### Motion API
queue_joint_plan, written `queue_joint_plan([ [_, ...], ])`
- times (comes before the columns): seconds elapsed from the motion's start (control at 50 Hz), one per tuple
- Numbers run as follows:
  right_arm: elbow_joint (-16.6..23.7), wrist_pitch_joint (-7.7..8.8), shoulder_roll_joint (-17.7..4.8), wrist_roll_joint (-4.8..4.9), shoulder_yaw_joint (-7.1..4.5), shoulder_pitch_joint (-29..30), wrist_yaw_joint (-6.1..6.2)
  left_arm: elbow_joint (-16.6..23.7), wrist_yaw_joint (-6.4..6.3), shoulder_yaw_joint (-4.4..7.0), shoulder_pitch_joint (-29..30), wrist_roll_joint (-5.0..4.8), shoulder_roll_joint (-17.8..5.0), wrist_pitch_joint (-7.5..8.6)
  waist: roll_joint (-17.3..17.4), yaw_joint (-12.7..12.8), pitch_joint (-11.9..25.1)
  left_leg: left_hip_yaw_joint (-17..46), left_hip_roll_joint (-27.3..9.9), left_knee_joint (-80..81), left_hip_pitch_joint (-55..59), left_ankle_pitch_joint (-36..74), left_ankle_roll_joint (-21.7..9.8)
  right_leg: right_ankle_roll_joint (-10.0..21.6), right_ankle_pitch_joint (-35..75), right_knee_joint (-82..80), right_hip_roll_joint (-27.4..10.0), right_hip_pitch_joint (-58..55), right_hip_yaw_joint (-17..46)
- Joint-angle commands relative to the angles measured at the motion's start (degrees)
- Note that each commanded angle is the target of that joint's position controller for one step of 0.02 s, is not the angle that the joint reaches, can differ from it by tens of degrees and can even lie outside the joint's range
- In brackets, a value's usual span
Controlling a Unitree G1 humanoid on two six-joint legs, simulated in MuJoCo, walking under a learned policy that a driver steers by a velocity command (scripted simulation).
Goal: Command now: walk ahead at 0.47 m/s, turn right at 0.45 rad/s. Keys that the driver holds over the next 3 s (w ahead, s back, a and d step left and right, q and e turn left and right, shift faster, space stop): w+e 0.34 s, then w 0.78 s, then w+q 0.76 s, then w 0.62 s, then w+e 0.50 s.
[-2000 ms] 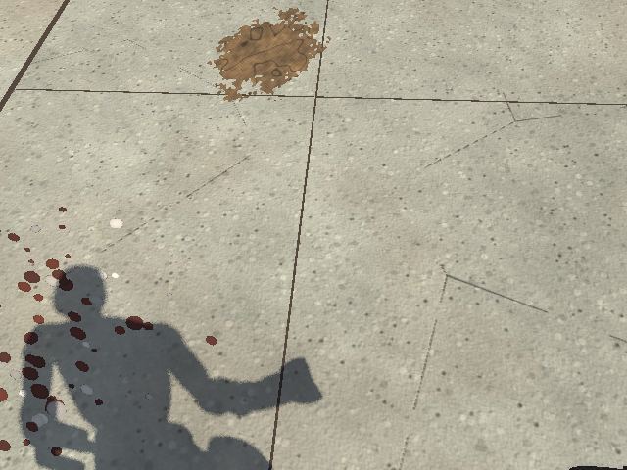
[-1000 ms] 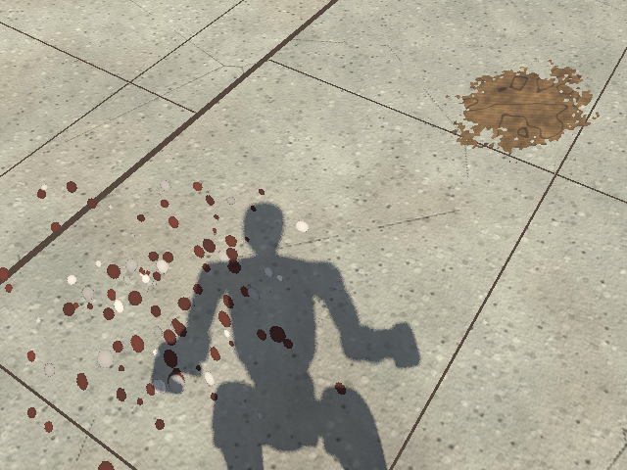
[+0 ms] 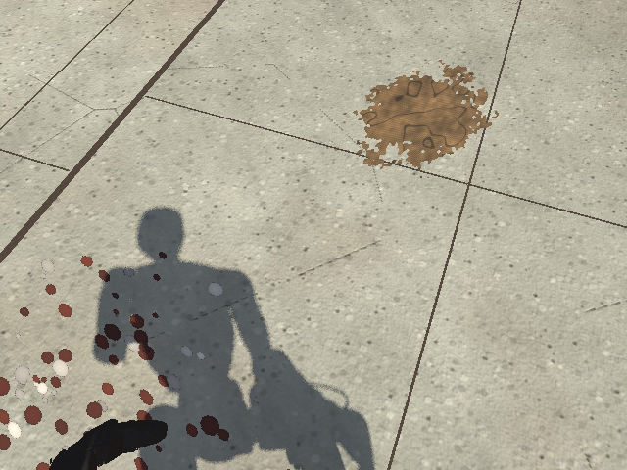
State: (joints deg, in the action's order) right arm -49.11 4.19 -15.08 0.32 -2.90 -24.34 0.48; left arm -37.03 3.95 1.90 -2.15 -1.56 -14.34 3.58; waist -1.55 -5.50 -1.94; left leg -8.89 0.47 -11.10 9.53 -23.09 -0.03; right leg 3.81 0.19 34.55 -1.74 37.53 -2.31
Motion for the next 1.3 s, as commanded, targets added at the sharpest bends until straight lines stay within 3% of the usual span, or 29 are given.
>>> queue_joint_plan([
  [0.02,3.2,-0.63,-12.2,0.02,-3.02,1.1,1.05,5.0,0.45,2.75,-0.7,0.09,-7.3,0.46,8.8,6.2,2.4,0.4,-15.1,-13.1,-1.6,67.6,-5.7,3.7,-6.4,0.3,5.1,-9.7,-4.3],
  [0.06,4.9,-1.03,-12.3,-0.22,-2.77,2.4,1.87,1.0,-1.06,5.81,-18.6,-0.03,-13.0,-0.5,5.6,15.7,11.7,-0.6,-12.3,-39.8,-18.1,59.8,-2.6,7.9,-5.1,-2.2,4.0,-39.1,2.2],
  [0.08,7.8,0.33,-3.1,-2.05,0.12,-4.6,0.67,1.0,-1.66,6.69,-20.3,0.13,-19.1,-0.5,-11.2,9.2,19.3,2.0,-1.4,-64.3,-44.7,2.0,1.1,18.5,-13.3,-3.6,-12.9,-62.5,33.8],
  [0.1,8.4,2.89,-6.9,-0.41,-0.09,-0.3,-0.38,1.7,-1.98,5.65,-22.2,0.25,-15.2,-0.22,-7.5,12.5,28.5,15.4,2.3,-73.4,-51.3,-9.2,0.7,21.8,-24.2,-15.1,-17.9,-65.5,53.3],
  [0.12,10.9,4.03,-10.0,2.06,-1.16,6.7,-0.89,1.2,-2.06,4.9,-19.9,0.91,-12.7,0.08,-4.9,13.3,18.6,16.6,-1.0,-72.7,-56.4,-3.9,-0.4,17.7,-23.2,-17.7,-15.7,-59.1,44.8],
  [0.16,11.8,4.7,-8.9,0.59,-0.75,9.8,-0.24,2.3,-2.16,4.03,-12.1,0.92,-10.3,0.52,3.3,7.7,7.2,15.1,-5.4,-62.6,-52.1,3.4,-0.8,14.4,-11.7,-19.3,-10.9,-39.2,32.1],
  [0.22,11.4,2.35,-8.8,-0.95,-1.31,6.5,0.11,3.5,-2.43,3.67,-7.8,1.49,-8.8,1.04,0.3,3.0,4.4,14.7,-7.7,-56.3,-44.4,6.0,1.1,14.6,-2.5,-22.6,-7.2,-25.4,25.0],
  [0.3,13.7,1.22,-6.3,-1.91,-0.45,13.1,0.63,1.5,-3.6,4.09,-10.8,1.01,-10.7,1.11,0.0,4.7,1.3,12.5,-6.7,-43.1,-44.5,16.4,4.1,13.1,0.6,-23.1,-3.8,-18.0,18.6],
  [0.36,14.9,1.84,-4.6,-1.37,0.29,20.1,0.12,0.2,-4.18,4.11,-13.7,0.36,-11.1,0.42,-1.4,8.0,1.7,11.8,-3.9,-28.3,-40.5,27.6,4.3,9.9,-4.1,-21.1,-1.4,-18.2,16.3],
  [0.44,16.1,2.93,-5.9,-0.23,0.06,25.3,-1.39,-2.1,-4.23,3.74,-18.6,0.11,-10.6,-0.02,-2.9,11.0,1.9,12.2,-2.7,-20.5,-39.4,29.2,3.0,9.3,-7.3,-17.0,-4.7,-25.3,20.0],
  [0.5,16.4,3.45,-7.8,-0.04,-0.88,24.2,-1.89,-2.9,-4.21,3.77,-19.3,0.56,-10.9,-0.63,-5.0,9.7,2.1,11.7,-1.7,-17.4,-37.5,20.5,0.2,8.1,-3.2,-12.5,-7.5,-31.4,24.1],
  [0.54,14.7,3.89,-9.9,-0.48,-2.2,15.6,-1.39,-2.6,-4.02,3.11,-18.2,0.74,-9.1,-0.78,-5.0,4.8,6.2,11.0,-1.9,-14.1,-24.3,19.8,-3.5,5.6,7.2,-3.5,-4.1,-30.7,21.9],
  [0.56,13.9,4.04,-13.1,-1.31,-3.06,6.1,-0.94,-1.3,-3.97,1.97,-17.7,1.55,-6.6,-0.54,-0.1,0.5,14.7,19.9,-10.9,-16.1,-9.5,21.8,-7.9,3.2,1.8,11.9,-0.9,-24.2,17.7],
  [0.58,10.7,3.21,-17.5,-1.35,-4.61,-0.5,-1.29,-1.3,-4.02,0.98,-25.5,0.09,-3.5,0.28,17.9,2.3,21.7,44.5,-21.9,-12.3,10.2,9.9,-17.7,-1.6,-22.7,31.6,8.0,-2.8,10.3],
  [0.6,10.4,2.86,-12.2,0.37,-3.48,-1.9,-1.75,-1.6,-4.14,1.49,-23.9,-0.34,-7.7,0.66,15.5,0.7,19.1,53.3,-23.4,-7.1,10.5,-2.9,-17.4,-2.1,-32.3,38.7,5.9,6.3,12.9],
  [0.62,10.7,2.51,-9.2,0.42,-2.53,1.0,-1.53,-0.6,-4.09,2.34,-17.2,-0.58,-10.7,0.72,9.3,-0.4,10.8,45.9,-21.2,-6.1,4.2,-3.9,-14.8,-2.0,-27.7,41.0,3.4,9.4,12.8],
  [0.66,11.2,1.83,-7.4,-0.59,-1.62,6.3,-1.47,1.4,-3.96,2.07,-10.9,1.03,-9.1,0.98,3.8,2.0,2.9,35.0,-16.6,-3.8,-8.3,7.4,-13.5,-2.3,-20.5,35.7,-0.8,7.8,9.0],
  [0.7,11.1,2.03,-6.0,-0.91,-1.06,7.9,-1.53,1.1,-3.61,2.0,-12.2,1.06,-7.4,0.77,6.8,4.4,2.2,29.1,-13.3,-1.3,-13.9,14.8,-12.7,-2.7,-17.7,30.7,-2.9,2.7,7.9],
  [0.82,8.3,1.64,-9.6,0.29,-1.98,6.3,-1.01,2.2,-3.21,0.42,-5.5,1.47,-3.6,0.85,6.0,3.3,1.1,18.6,-11.4,2.3,-17.5,25.2,-12.8,-4.6,-6.1,11.0,-3.5,-0.3,4.4],
  [0.96,4.6,0.17,-11.5,1.23,-2.33,0.9,-0.76,4.9,-1.61,0.81,4.4,0.44,-5.0,1.8,6.4,0.8,-1.1,17.1,-13.9,-0.3,-12.1,24.7,-10.3,-2.6,-0.3,-3.4,-0.9,-4.8,3.5],
  [1.0,4.1,-0.46,-12.3,1.23,-2.64,1.2,-0.45,4.8,-1.37,1.37,2.8,0.54,-6.2,2.01,6.8,2.5,-0.2,17.1,-14.8,-3.5,-9.6,30.2,-9.2,-1.0,-3.9,-5.4,-0.1,-8.3,2.9],
  [1.04,4.3,-0.9,-11.6,1.08,-2.23,2.1,-0.17,1.5,-1.98,3.36,-8.7,1.09,-9.7,1.93,5.7,8.8,7.1,13.1,-10.9,-17.6,-12.1,43.9,-6.8,1.9,-3.8,-7.8,1.9,-25.8,0.8],
  [1.06,5.9,-0.75,-8.8,-0.26,-0.94,2.5,0.01,-0.3,-2.63,4.58,-19.3,1.73,-13.7,1.7,0.4,13.0,15.6,10.5,-7.8,-34.3,-22.6,32.3,-4.5,5.7,-1.7,-5.5,-7.6,-42.6,10.9],
  [1.08,7.2,0.38,-2.4,-0.13,1.02,-4.6,-0.25,-1.4,-2.52,5.48,-22.3,1.94,-18.4,1.3,-15.3,9.6,22.4,9.3,2.1,-54.3,-45.0,-4.2,-0.7,14.8,-13.3,-10.9,-20.1,-60.4,37.3],
  [1.1,6.3,1.36,-7.8,0.88,-0.1,-1.7,-0.54,-1.4,-2.46,4.18,-23.0,1.02,-13.0,1.12,-11.0,12.0,21.4,16.0,0.2,-61.4,-52.3,-9.9,-0.9,14.5,-22.1,-16.0,-19.9,-59.3,43.6],
  [1.12,7.8,1.89,-10.4,2.0,-0.97,3.7,-0.86,-1.3,-2.59,3.37,-19.4,0.88,-11.1,1.14,-7.6,11.5,12.9,15.1,-2.5,-62.4,-55.7,-5.1,-1.4,12.2,-20.6,-17.0,-18.0,-52.5,35.5],
  [1.16,8.3,1.61,-9.3,0.95,-0.95,7.8,-0.67,-0.8,-2.46,2.47,-13.0,1.71,-8.1,1.28,-1.8,8.4,5.5,13.5,-6.5,-57.2,-52.1,3.3,-1.0,10.1,-9.9,-19.7,-14.0,-38.8,23.9],
  [1.2,7.4,0.17,-7.6,1.04,-0.97,5.5,-0.76,-1.3,-2.31,2.26,-10.8,2.29,-6.7,2.12,-3.9,5.6,4.4,14.3,-8.1,-54.7,-46.3,6.9,-0.4,9.5,-5.2,-23.2,-12.0,-31.8,18.0],
  [1.3,8.6,-1.4,-5.5,0.85,-0.91,9.2,-0.45,-4.6,-3.06,3.11,-11.9,2.5,-8.5,3.44,-1.4,5.4,0.8,16.6,-7.4,-46.4,-49.9,17.4,1.2,9.0,3.0,-27.2,-11.7,-29.5,7.3],
])
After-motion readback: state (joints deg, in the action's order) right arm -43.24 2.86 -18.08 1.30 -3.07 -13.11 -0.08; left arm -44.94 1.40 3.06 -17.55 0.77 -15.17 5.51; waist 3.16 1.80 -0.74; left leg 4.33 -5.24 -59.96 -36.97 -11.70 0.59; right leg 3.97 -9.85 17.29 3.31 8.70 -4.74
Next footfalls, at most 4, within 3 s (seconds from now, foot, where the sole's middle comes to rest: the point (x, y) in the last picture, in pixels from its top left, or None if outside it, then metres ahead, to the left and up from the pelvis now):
0.06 right None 0.23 -0.10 -0.76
0.54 left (269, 437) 0.52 0.06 -0.76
1.06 right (404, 343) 0.71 -0.26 -0.76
1.60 left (319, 231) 1.05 -0.10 -0.76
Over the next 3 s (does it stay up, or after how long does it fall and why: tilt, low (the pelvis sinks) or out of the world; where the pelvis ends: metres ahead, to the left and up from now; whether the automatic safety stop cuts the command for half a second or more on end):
stays up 1.61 -0.11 0.02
